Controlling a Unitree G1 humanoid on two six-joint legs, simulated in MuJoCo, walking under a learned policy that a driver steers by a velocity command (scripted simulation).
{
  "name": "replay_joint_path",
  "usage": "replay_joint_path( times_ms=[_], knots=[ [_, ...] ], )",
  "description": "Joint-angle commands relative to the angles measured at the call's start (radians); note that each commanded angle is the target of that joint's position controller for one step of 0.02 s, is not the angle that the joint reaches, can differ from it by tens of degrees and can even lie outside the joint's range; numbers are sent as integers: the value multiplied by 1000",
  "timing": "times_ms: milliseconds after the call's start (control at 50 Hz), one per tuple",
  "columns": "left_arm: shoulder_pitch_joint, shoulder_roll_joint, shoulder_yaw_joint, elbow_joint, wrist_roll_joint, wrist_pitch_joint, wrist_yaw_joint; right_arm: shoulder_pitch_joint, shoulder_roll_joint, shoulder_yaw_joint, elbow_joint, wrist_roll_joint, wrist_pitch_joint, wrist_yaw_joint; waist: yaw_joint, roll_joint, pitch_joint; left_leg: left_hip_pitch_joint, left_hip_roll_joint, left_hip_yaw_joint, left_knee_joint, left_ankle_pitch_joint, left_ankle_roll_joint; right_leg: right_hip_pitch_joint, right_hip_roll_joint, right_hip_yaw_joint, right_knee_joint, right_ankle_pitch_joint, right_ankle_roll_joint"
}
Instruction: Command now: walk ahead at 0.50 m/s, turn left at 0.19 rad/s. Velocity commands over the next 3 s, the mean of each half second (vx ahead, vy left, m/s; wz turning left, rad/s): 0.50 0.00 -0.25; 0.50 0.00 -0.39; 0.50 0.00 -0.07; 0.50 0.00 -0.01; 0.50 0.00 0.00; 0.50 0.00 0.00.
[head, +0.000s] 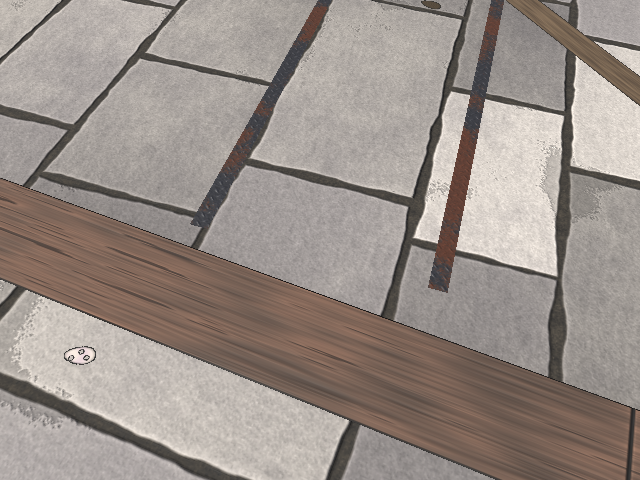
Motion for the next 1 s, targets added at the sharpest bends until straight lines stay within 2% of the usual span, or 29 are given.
replay_joint_path(
  times_ms=[20,60,80,120,140,160,180,200,220,240,280,340,380,420,480,580,640,660,680,700,720,740,760,780,800,820,880,940,1000],
  knots=[
    [-153,55,-2,-106,-8,-22,-5,104,-131,-18,-13,-9,-9,-11,-32,119,27,87,275,-111,3,645,43,-44,50,-55,-109,28,-28],
    [-156,63,-4,-115,-14,-30,-6,94,-140,-15,-9,-19,-13,-16,-20,126,37,121,303,-88,11,717,38,7,68,-66,-174,-3,-66],
    [-118,71,-2,-108,-16,-33,-4,68,-146,-14,-11,-23,-17,-18,9,132,30,115,308,-62,36,817,26,80,88,-73,-206,-38,-91],
    [53,110,16,-53,-22,-38,11,36,-167,-17,-10,-34,-22,-22,88,147,-50,128,311,-23,203,1083,3,277,153,-83,-225,-122,-137],
    [200,123,26,-4,-21,-44,20,16,-176,-20,-11,-35,-18,-21,157,127,-118,110,293,8,377,1093,-6,425,175,-86,-285,-99,-159],
    [353,152,38,39,-4,-49,30,4,-164,-14,-25,-27,-20,-20,222,85,-202,-41,263,35,607,875,-16,655,84,17,-300,-95,-200],
    [445,272,71,48,17,-47,32,98,-85,2,-54,7,-23,-10,185,-129,-320,-367,107,112,1019,329,-73,929,-193,477,-314,-101,-350],
    [371,230,66,59,-22,-30,13,103,-126,-7,-55,-17,-28,-4,133,-147,-310,-569,30,50,1160,-218,-70,939,-249,781,-471,-98,-407],
    [255,190,58,34,-40,-26,5,20,-136,-7,-79,-36,-28,-2,93,-56,-142,-652,108,3,1174,-148,-63,792,-223,662,-493,-230,-389],
    [200,131,44,19,-35,-25,1,-57,-141,-4,-100,-37,-35,4,91,31,-59,-656,150,12,1120,-83,-67,664,-186,550,-526,-215,-365],
    [197,100,32,36,-30,-32,9,-90,-117,1,-130,-42,-22,13,42,51,12,-596,199,16,998,-53,-86,497,-94,414,-568,-90,-311],
    [248,139,41,52,-34,-52,14,-90,-89,12,-149,-49,11,17,26,13,-18,-558,212,50,895,-34,-129,443,-39,322,-586,43,-305],
    [280,156,47,53,-36,-50,18,-172,-87,15,-184,-47,19,16,42,7,-2,-600,222,69,805,24,-158,430,-18,301,-606,41,-302],
    [327,157,48,55,-40,-45,19,-275,-86,18,-223,-46,23,17,74,1,16,-647,225,81,693,108,-180,453,-2,301,-610,59,-281],
    [392,161,53,54,-42,-38,23,-374,-78,25,-260,-39,24,22,118,-13,-4,-670,207,81,570,206,-192,536,13,308,-568,123,-244],
    [448,172,57,35,-24,-26,35,-502,-81,36,-321,-27,11,26,161,-32,-15,-678,161,75,441,178,-181,657,-7,371,-470,244,-244],
    [383,196,65,1,-19,-23,44,-435,-111,31,-321,-20,-3,21,109,-51,-31,-499,130,57,321,107,-151,623,-15,412,-399,279,-206],
    [352,206,67,-11,-20,-27,42,-355,-129,23,-299,-18,-9,14,72,-54,-60,-367,107,64,285,79,-136,585,0,419,-342,318,-186],
    [328,209,68,-18,-29,-33,35,-239,-157,11,-270,-22,-19,3,9,-16,-114,-192,120,52,211,108,-113,536,50,386,-207,311,-160],
    [331,155,53,-42,-45,-43,24,-92,-232,-9,-257,-42,-28,-15,-46,97,-244,36,308,-124,177,-46,-61,432,110,306,42,133,-131],
    [399,56,31,-69,-61,-45,25,-38,-303,-23,-261,-60,-17,-27,-14,274,-319,251,553,-492,111,-135,12,152,242,166,294,-473,-100],
    [472,130,39,-63,-35,-34,30,-52,-298,-34,-244,-41,-1,-20,33,306,-321,211,598,-727,76,-221,93,25,208,132,424,-527,-106],
    [417,153,43,-35,-17,-23,30,-111,-184,-13,-256,-34,3,-12,41,142,-178,87,541,-591,64,-251,82,1,151,143,472,-428,-105],
    [343,132,37,-45,-10,-24,18,-149,-122,3,-252,-30,-1,-4,38,82,-86,-30,471,-427,41,-147,61,20,132,136,433,-355,-96],
    [319,114,34,-51,-8,-21,9,-167,-104,9,-245,-35,-6,0,57,105,-56,-93,419,-317,17,-43,35,47,110,132,388,-323,-86],
    [310,112,33,-57,-1,-13,1,-153,-104,10,-228,-32,-14,0,67,150,-41,-130,386,-246,8,71,25,69,99,128,356,-316,-75],
    [296,110,31,-65,2,3,-9,-92,-125,3,-186,-14,-40,10,85,159,-59,-136,364,-141,1,318,39,85,113,124,314,-283,-61],
    [191,102,22,-101,2,5,-10,-54,-141,-3,-159,-6,-43,12,76,141,-28,-121,369,-86,-37,355,59,13,93,108,219,-195,-45],
    [72,76,1,-139,1,2,-18,-32,-141,-5,-138,-3,-34,18,55,143,-4,-150,335,-11,-57,355,50,45,63,34,50,-79,-38]
  ],
)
